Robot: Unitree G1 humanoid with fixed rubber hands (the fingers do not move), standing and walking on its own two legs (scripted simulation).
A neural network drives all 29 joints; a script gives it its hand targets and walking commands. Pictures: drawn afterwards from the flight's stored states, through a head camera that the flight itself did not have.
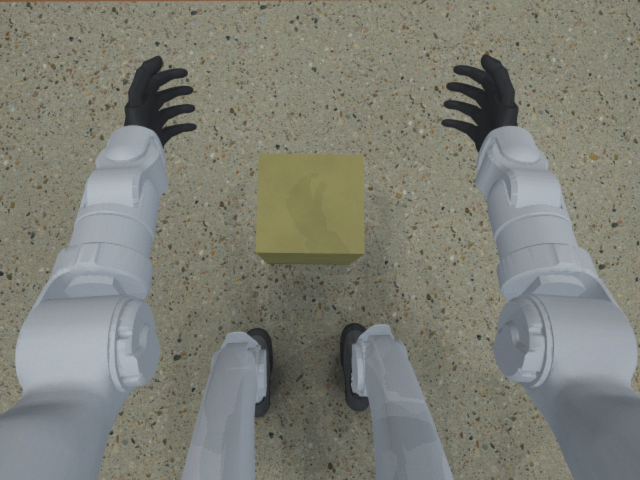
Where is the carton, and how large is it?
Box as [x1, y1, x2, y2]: [256, 153, 363, 264]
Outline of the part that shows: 259,153 256,253 267,263 349,264 363,254 362,155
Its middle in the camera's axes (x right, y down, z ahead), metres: -0.02 -0.06 +0.88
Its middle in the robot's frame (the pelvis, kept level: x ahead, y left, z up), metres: +0.50 -0.02 -0.51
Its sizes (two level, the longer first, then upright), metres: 0.210 0.200 0.250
